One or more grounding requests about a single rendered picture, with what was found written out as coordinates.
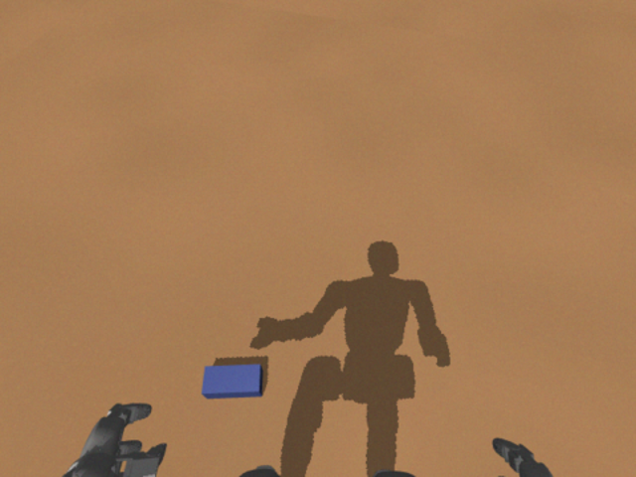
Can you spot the left robot arm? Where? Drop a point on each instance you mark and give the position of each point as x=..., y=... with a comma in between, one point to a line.
x=95, y=464

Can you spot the carton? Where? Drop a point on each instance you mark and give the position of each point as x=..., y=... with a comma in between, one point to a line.
x=235, y=381

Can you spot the left robot hand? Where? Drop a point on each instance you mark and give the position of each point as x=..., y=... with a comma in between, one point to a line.
x=106, y=437

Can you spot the right robot hand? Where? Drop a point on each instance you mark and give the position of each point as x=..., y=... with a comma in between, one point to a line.
x=520, y=458

